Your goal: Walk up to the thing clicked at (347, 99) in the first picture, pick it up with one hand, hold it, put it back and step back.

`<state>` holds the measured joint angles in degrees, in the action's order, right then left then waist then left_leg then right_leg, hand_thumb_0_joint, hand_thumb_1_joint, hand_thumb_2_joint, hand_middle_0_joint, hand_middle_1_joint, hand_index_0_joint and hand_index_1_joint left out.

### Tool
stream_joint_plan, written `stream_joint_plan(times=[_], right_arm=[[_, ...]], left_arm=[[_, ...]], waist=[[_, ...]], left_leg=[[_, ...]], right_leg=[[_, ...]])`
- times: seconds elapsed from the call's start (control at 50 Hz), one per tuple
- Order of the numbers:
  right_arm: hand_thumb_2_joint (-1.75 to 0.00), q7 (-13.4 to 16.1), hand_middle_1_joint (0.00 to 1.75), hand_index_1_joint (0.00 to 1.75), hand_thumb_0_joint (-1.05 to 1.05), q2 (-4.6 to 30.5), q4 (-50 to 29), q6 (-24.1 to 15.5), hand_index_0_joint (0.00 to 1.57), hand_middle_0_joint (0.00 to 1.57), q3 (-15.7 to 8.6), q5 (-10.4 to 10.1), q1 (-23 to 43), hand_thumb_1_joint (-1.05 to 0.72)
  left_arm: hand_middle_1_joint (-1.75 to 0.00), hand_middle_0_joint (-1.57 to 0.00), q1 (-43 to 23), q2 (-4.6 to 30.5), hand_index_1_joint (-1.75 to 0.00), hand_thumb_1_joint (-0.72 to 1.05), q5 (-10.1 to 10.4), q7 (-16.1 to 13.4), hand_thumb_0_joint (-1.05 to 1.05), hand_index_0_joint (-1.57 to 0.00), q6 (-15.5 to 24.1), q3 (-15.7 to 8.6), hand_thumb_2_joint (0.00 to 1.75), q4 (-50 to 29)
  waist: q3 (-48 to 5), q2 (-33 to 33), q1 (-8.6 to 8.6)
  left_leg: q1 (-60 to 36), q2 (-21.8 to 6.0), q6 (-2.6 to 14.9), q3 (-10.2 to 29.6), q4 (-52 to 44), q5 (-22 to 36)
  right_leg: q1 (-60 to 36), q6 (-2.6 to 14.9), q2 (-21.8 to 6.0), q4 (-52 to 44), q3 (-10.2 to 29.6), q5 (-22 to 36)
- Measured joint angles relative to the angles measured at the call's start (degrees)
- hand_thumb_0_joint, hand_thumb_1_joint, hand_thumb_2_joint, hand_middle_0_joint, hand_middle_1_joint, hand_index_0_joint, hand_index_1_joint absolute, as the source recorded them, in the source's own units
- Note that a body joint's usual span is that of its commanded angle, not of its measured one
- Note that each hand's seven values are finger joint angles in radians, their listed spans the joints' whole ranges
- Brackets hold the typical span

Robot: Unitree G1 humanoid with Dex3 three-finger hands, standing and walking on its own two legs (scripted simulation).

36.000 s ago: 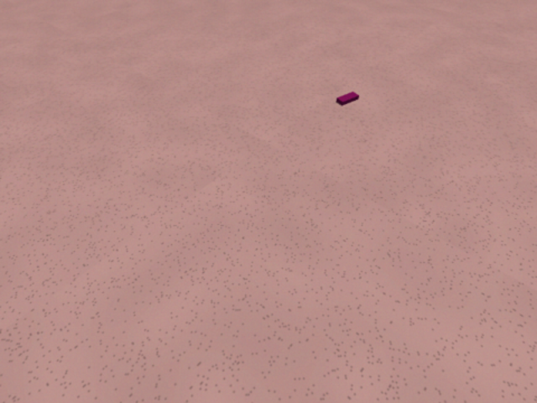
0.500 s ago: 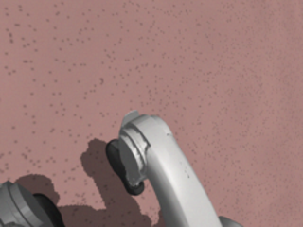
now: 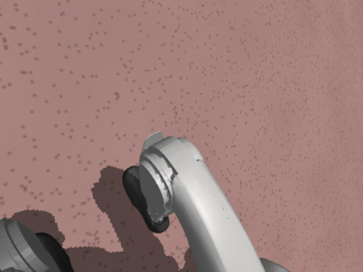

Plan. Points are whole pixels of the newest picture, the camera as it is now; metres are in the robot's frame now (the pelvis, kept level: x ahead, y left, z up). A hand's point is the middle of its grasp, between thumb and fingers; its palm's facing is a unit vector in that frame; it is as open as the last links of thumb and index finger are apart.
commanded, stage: open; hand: left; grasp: from above
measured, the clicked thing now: out of the picture +0.48 +0.32 -0.31
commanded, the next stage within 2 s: withdraw in 0.86 s
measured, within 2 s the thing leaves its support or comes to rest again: neither
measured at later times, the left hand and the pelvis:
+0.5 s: hand out of the picture +0.47 +0.31 -0.26, palm faces -0.08 -0.43 -0.90, open 13.0 cm; pelvis +0.00 +0.00 +0.00, yaw +0 degrees
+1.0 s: hand out of the picture +0.46 +0.31 -0.26, palm faces -0.08 -0.44 -0.90, open 13.1 cm; pelvis +0.00 +0.00 +0.00, yaw +0 degrees
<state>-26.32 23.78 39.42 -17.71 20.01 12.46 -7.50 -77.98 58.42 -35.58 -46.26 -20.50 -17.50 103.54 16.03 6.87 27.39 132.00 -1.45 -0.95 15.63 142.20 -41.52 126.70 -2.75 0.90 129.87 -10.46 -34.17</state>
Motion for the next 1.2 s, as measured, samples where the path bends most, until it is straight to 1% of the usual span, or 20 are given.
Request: stream_joint_plan(times=[0.08,0.18,0.26,0.44,0.58,0.66,1.0,1.06,1.12,1.2], right_arm=[[-0.90,0.10,0.30,0.30,0.00,0.01,-0.08,-0.23,0.20,0.20,0.06,0.01,-0.15,-0.91],[-0.90,0.15,0.30,0.30,0.00,-0.07,-0.26,-0.36,0.20,0.20,0.03,-0.10,-0.43,-0.91],[-0.90,0.16,0.30,0.30,0.00,0.01,-0.31,-0.64,0.20,0.20,0.27,-0.04,-0.48,-0.91],[-0.90,0.16,0.30,0.30,0.00,0.31,-0.35,-0.94,0.20,0.20,0.43,-0.04,-0.62,-0.91],[-0.90,0.24,0.30,0.30,0.00,0.36,-0.53,-1.02,0.20,0.20,0.55,0.08,-0.63,-0.91],[-0.90,0.48,0.30,0.30,0.00,0.24,-0.34,-1.24,0.20,0.20,0.50,-0.03,-0.50,-0.91],[-0.89,0.82,0.29,0.30,0.00,0.35,-0.01,-2.18,0.20,0.20,0.73,0.15,-0.49,-0.90],[-0.89,0.88,0.29,0.30,0.00,0.35,-0.02,-2.27,0.20,0.20,0.82,0.14,-0.60,-0.90],[-0.89,0.93,0.29,0.30,0.00,0.19,0.07,-2.23,0.20,0.20,0.66,-0.08,-0.92,-0.91],[-0.89,1.16,0.29,0.30,0.00,-0.37,0.25,-1.83,0.20,0.20,-0.41,-0.50,-1.85,-0.91]], left_arm=[[-0.64,-0.49,-0.12,-0.02,-0.64,-0.07,-0.07,0.36,0.00,-0.50,-0.08,0.47,0.62,0.02],[-0.71,-0.42,0.07,-0.10,-0.71,-0.17,-0.60,0.27,0.00,-0.41,0.00,0.48,0.70,0.12],[-0.76,-0.37,0.34,-0.07,-0.76,-0.23,-0.21,0.10,0.00,-0.36,0.08,0.55,0.75,-0.19],[-0.84,-0.28,0.42,0.23,-0.85,-0.33,-0.09,0.18,0.00,-0.27,0.18,0.38,0.84,-0.55],[-0.88,-0.25,0.25,0.56,-0.89,-0.36,0.07,0.16,0.00,-0.24,0.07,0.28,0.89,-0.40],[-0.89,-0.24,0.26,0.73,-0.90,-0.37,-0.21,0.22,0.00,-0.22,0.26,0.21,0.90,-0.07],[-0.94,-0.21,0.48,0.88,-0.95,-0.38,-0.07,0.28,0.00,-0.21,0.59,0.52,0.95,0.31],[-0.95,-0.20,0.45,0.85,-0.95,-0.39,-0.32,0.46,0.00,-0.19,0.53,0.66,0.94,0.33],[-0.97,-0.17,0.57,0.47,-0.96,-0.41,-1.03,0.96,0.00,-0.17,0.45,0.51,0.94,-0.65],[-0.98,-0.14,1.36,-0.69,-0.97,-0.44,-2.93,2.77,0.00,-0.15,-0.08,0.08,0.95,-4.54]], waist=[[-0.14,0.10,0.03],[-0.08,0.29,0.00],[0.12,0.47,0.05],[0.52,0.64,0.20],[0.63,0.69,0.22],[0.73,0.71,0.13],[0.86,0.80,0.32],[0.79,0.89,0.37],[0.63,0.84,0.15],[-0.27,0.24,-0.55]], left_leg=[[-0.03,0.03,0.03,0.05,-0.01,-0.01],[-0.21,0.06,-0.01,0.23,-0.07,0.01],[-0.40,0.03,0.02,0.30,-0.15,0.02],[-0.52,0.05,0.03,0.32,-0.20,0.07],[-0.59,0.02,-0.01,0.34,-0.31,0.18],[-0.70,-0.07,-0.06,0.43,-0.28,0.17],[-1.00,-0.03,0.10,0.47,-0.18,0.29],[-0.98,-0.03,0.12,0.44,-0.20,0.35],[-0.93,-0.06,0.08,0.40,-0.32,0.43],[-0.76,-0.18,0.04,-0.02,-0.88,0.61]], right_leg=[[-0.13,-0.05,0.00,-0.10,-0.05,-0.02],[-0.43,-0.02,0.00,-0.29,-0.22,0.02],[-0.64,-0.05,0.05,-0.43,-0.28,0.07],[-0.81,-0.07,0.04,-0.51,-0.31,0.12],[-0.81,-0.02,0.06,-0.60,-0.33,0.24],[-0.89,0.00,0.16,-0.65,-0.40,0.35],[-1.33,-0.16,0.17,-0.68,-0.42,0.46],[-1.34,-0.18,0.18,-0.72,-0.41,0.52],[-1.26,-0.12,0.19,-0.82,-0.38,0.62],[-0.85,0.03,0.17,-1.08,-0.07,0.74]])
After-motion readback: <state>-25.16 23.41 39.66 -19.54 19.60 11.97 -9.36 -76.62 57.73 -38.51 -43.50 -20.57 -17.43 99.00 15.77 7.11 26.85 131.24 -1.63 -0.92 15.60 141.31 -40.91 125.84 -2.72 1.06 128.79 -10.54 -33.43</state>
